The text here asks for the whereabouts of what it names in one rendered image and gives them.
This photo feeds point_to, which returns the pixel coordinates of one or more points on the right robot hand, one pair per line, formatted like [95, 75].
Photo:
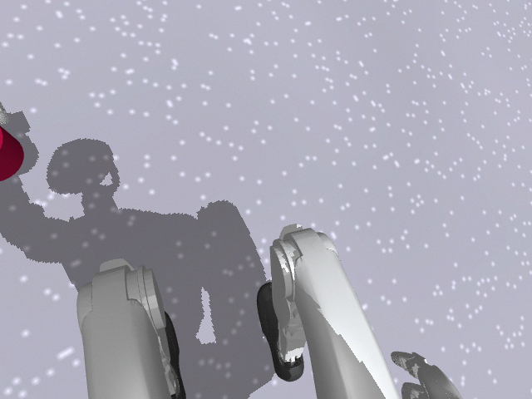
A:
[434, 383]

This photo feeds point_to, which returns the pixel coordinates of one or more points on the tin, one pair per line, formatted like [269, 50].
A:
[11, 155]

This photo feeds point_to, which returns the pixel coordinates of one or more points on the left robot foot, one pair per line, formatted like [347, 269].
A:
[174, 358]

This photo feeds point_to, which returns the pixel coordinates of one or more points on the right robot foot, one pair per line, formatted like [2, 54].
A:
[288, 371]

